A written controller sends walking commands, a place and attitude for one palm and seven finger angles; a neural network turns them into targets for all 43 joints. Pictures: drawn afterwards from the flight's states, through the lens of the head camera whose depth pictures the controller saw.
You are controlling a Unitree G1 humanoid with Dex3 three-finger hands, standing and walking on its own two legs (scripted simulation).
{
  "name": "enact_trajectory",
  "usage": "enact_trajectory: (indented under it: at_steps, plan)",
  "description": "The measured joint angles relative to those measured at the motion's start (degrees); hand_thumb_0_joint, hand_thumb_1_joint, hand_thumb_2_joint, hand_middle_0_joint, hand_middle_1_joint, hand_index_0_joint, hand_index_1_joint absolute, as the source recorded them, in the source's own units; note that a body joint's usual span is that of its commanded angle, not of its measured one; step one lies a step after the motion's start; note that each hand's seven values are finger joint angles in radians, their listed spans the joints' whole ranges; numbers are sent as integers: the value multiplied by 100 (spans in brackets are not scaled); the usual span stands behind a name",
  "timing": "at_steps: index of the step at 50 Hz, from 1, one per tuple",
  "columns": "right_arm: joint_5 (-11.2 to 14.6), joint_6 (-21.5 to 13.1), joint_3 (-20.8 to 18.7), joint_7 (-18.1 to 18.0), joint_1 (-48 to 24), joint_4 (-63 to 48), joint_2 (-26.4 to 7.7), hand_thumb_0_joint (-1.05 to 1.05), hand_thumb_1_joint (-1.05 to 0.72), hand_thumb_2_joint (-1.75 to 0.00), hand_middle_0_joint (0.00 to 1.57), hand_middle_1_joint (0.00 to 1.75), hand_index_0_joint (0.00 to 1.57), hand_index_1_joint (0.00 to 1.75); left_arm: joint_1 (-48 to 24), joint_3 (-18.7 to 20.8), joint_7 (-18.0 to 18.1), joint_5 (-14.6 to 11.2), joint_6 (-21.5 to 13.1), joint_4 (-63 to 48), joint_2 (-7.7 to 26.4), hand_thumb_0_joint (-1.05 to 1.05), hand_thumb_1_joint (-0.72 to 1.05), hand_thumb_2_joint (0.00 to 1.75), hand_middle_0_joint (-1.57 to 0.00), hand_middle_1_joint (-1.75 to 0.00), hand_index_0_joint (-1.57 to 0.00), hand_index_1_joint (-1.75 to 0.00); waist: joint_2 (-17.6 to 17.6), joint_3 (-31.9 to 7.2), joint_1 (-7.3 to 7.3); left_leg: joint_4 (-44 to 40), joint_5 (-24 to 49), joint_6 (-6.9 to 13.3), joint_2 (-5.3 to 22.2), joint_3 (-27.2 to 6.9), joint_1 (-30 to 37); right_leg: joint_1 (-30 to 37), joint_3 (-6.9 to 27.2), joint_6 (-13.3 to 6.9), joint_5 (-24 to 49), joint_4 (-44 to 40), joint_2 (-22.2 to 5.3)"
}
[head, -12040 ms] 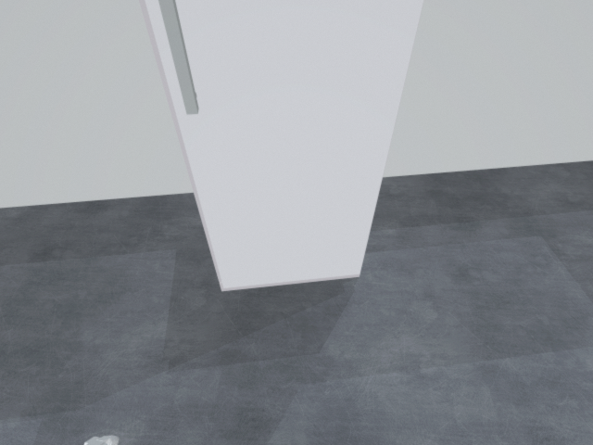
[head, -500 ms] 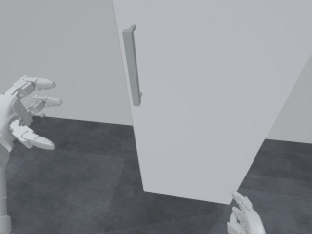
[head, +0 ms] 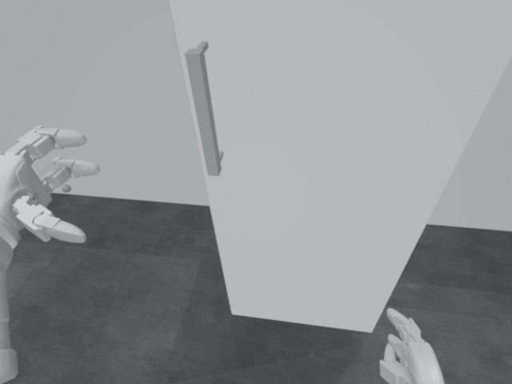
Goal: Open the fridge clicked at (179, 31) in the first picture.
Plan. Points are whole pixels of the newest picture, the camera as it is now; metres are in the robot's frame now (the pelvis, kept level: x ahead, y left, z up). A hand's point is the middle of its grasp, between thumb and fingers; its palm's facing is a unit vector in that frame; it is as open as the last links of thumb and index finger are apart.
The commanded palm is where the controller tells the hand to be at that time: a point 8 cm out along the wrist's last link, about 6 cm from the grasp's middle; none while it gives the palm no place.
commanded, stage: raise the hand to about handle height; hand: left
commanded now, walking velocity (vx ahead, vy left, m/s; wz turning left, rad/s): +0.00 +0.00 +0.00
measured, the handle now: (209, 114) +0.51 +0.15 +0.20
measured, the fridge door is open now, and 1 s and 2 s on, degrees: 0 0 0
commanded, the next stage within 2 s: move the hooked fingers beside the handle in 0.02 s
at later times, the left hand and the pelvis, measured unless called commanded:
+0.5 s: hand (91, 173) +0.31 +0.27 +0.22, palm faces +0.02 -1.00 -0.07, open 14.0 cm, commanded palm +0.28 +0.31 +0.22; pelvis +0.00 +0.01 +0.00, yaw +0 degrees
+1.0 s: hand (125, 154) +0.37 +0.25 +0.21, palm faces +0.01 -1.00 -0.04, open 14.0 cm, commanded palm +0.35 +0.29 +0.22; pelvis +0.00 +0.01 +0.00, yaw -1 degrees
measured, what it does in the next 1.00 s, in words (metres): stands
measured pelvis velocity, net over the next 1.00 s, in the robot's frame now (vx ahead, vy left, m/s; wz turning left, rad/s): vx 0.00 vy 0.01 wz -0.01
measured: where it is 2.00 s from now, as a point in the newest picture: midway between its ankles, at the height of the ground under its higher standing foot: outside the picture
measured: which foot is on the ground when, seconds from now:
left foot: down 0.00-1.00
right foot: down 0.00-1.00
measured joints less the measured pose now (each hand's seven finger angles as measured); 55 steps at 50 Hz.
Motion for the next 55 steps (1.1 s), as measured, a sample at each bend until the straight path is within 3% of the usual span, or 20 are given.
enact_trajectory:
  at_steps: [9, 20, 31, 48, 55]
  plan:
    - [6, 46, 46, 15, -24, -19, 37, 1, -90, -90, 20, 30, 20, 30, -77, -78, -65, -2, 53, 110, 25, -1, -50, 30, -30, -120, -30, -120, 16, -26, 6, -4, -7, 24, -32, -4, -19, -16, -1, 24, -10, 0, -31]
    - [-2, 68, 25, -9, 11, 25, 41, 1, -90, -90, 20, 30, 20, 30, -477, -365, 120, 158, -24, 296, -165, -1, -50, 30, -30, -120, -30, -120, -26, 7, -3, -32, 8, 63, -79, 5, -25, -18, 11, 60, 15, -33, -75]
    - [-11, 218, 20, 9, 24, 24, 83, 1, -90, -90, 20, 30, 20, 30, -806, -467, 368, 282, 77, 665, -206, -1, -50, 30, -30, -120, -30, -120, -71, -39, -111, -78, 34, 87, -95, 66, -69, -99, 76, 82, 47, -50, -86]
    - [-5, 342, -31, -41, 133, 106, 47, 1, -90, -89, 20, 30, 20, 30, -1656, -823, 626, 474, -97, 1575, -300, -1, -50, 30, -30, -120, -30, -120, -111, -23, -236, -97, 60, 100, -107, 79, -191, -225, 92, 91, 80, -70, -95]
    - [-35, 404, -41, -28, 202, 145, 52, 1, -90, -89, 20, 30, 20, 30, -1960, -773, 672, 519, -289, 2009, -274, -1, -50, 30, -30, -120, -30, -120, -131, -43, -317, -151, 76, 92, -86, 114, -223, -280, 127, 81, 104, -113, -69]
